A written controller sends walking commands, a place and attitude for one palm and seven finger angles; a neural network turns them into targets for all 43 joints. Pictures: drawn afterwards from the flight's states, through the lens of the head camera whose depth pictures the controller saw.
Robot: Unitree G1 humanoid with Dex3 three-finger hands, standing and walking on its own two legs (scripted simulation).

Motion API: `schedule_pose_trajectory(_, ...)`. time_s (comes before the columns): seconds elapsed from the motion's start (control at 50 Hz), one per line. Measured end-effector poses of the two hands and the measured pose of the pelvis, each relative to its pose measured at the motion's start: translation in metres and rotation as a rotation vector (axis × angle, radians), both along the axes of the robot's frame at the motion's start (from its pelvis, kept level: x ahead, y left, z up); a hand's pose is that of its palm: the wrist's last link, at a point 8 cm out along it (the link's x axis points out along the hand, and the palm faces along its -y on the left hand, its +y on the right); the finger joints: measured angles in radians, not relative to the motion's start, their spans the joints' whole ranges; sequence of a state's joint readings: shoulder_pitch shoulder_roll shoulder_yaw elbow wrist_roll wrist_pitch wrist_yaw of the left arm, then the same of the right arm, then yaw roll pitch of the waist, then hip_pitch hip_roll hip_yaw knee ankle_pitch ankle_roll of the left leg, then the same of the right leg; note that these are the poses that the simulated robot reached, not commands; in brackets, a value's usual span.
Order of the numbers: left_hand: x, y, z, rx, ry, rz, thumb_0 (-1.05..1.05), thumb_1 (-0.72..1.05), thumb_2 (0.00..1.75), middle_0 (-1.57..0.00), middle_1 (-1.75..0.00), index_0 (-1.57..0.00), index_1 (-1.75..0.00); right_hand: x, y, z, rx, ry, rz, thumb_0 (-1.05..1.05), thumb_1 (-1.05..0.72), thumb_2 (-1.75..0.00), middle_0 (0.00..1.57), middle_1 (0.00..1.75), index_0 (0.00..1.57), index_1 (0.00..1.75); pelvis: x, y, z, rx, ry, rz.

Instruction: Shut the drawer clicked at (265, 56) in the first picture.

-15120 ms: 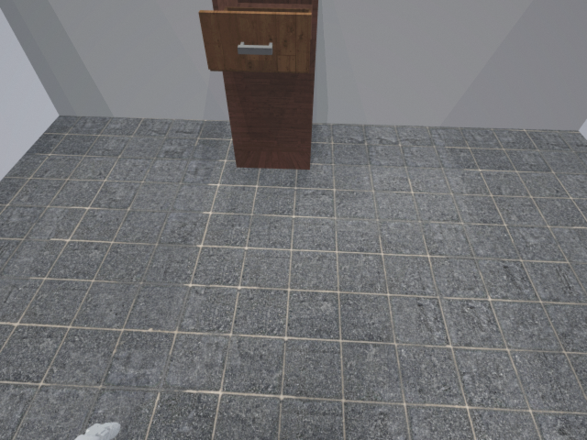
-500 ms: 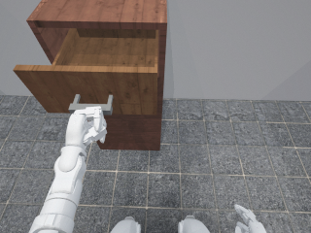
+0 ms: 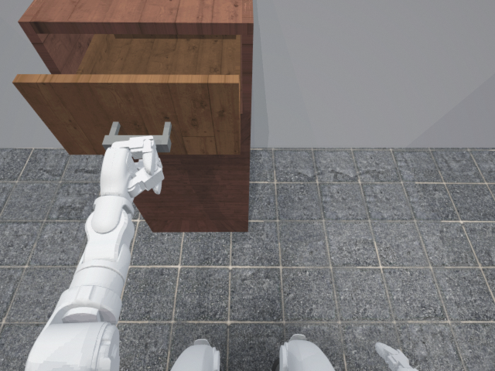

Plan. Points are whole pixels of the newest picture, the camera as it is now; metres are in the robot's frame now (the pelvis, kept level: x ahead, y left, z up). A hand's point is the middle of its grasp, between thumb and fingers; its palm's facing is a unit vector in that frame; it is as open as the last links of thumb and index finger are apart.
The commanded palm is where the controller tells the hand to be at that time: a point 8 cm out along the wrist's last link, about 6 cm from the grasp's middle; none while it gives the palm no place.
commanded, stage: push the drawer shut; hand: left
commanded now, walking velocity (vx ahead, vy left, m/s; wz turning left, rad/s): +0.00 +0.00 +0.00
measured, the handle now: (139, 135) +0.49 +0.19 +0.06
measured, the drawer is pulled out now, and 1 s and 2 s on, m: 0.12 0.00 0.00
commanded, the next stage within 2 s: pull the fist back off the drawer in 1.12 s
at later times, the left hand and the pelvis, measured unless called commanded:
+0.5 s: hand (166, 134) +0.50 +0.15 +0.06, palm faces +0.00 -1.00 -0.04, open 3.1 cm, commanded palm +0.49 +0.20 +0.06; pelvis +0.00 +0.00 -0.01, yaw -1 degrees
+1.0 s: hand (164, 115) +0.55 +0.15 +0.06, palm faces +0.00 -1.00 -0.03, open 2.9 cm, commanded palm +0.54 +0.19 +0.06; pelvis +0.01 +0.02 -0.01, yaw -2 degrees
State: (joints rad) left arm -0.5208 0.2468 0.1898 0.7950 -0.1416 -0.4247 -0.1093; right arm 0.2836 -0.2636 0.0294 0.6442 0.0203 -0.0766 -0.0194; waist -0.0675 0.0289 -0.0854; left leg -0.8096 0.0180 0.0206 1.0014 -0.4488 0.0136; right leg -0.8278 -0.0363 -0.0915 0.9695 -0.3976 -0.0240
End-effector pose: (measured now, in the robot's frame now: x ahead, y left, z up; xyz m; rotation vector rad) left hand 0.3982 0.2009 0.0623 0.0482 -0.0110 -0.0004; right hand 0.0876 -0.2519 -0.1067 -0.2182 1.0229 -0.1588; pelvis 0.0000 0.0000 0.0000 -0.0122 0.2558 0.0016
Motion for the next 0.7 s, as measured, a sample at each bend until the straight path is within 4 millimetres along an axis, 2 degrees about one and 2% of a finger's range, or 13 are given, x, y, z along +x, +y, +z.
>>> schedule_pose_trajectory(0.46,0.074,-0.002,0.000,-0.007,0.019,-0.003,0.00,0.84,0.96,-1.40,-1.60,-1.40,-1.60,-0.071,-0.008,-0.012,-0.028,0.202,-0.076,0.01,-0.91,-0.90,0.20,0.30,0.20,0.30,-0.005,0.001,-0.012,-0.008,0.088,-0.017)
schedule_pose_trajectory(0.7,0.109,0.002,-0.001,-0.013,0.029,-0.004,-0.02,0.80,0.93,-1.40,-1.60,-1.40,-1.60,-0.095,-0.001,-0.008,-0.041,0.302,-0.111,0.01,-0.91,-0.90,0.20,0.30,0.20,0.30,0.001,0.007,-0.015,-0.021,0.133,-0.024)
